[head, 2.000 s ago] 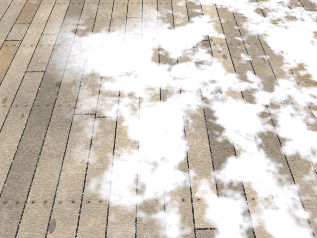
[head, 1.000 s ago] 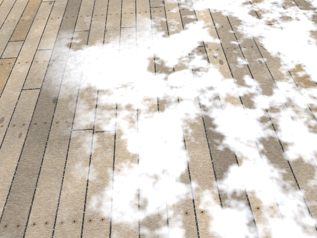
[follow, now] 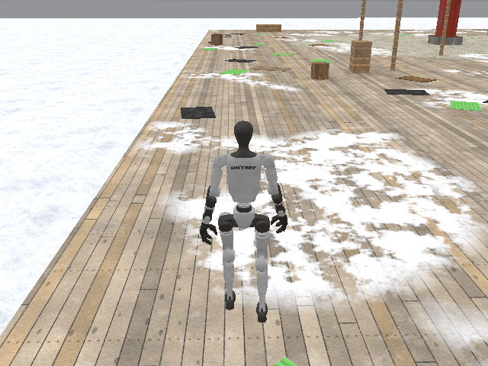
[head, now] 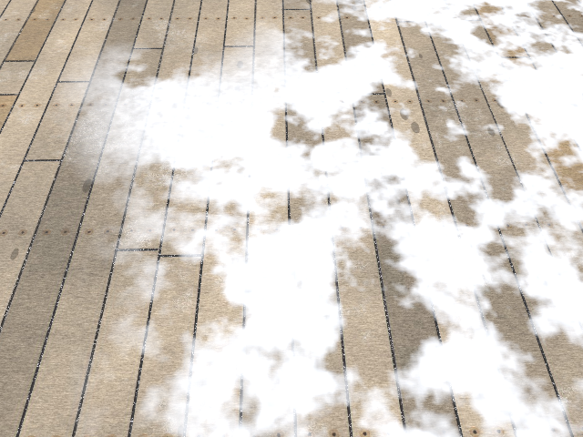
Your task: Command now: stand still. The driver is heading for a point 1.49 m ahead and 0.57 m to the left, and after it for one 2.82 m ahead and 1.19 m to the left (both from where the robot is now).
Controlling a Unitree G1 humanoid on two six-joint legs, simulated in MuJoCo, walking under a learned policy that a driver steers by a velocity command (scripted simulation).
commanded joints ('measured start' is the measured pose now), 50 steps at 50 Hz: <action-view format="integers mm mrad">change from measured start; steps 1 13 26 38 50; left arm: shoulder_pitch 88 159 240 155 -121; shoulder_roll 88 49 33 138 61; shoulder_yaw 13 8 15 61 68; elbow -4 1 4 -85 -238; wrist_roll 2 2 -6 -27 -26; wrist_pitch -9 -30 -34 -82 -102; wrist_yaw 4 6 8 -21 -42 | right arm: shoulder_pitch -17 -1 54 273 316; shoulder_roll -111 -93 -77 -105 -117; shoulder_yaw -20 -15 -11 -58 2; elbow -31 -6 22 54 16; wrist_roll -2 -3 2 34 -5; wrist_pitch -2 2 2 -98 -115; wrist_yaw -7 -14 -16 39 17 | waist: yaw -1 -6 -2 -129 -32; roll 8 4 -16 -63 34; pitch -17 18 17 26 80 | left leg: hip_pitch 159 138 114 297 253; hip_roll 73 65 31 -18 237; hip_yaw -87 -92 -62 73 -154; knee -74 -105 -82 5 -421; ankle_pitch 189 56 -157 -44 255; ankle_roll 52 40 39 59 167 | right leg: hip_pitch -178 -234 -244 -298 -723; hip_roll -24 -27 -24 -142 -135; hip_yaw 18 19 25 100 43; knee -94 -114 -128 38 509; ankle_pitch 126 37 -130 280 275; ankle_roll -14 -21 -46 -122 -25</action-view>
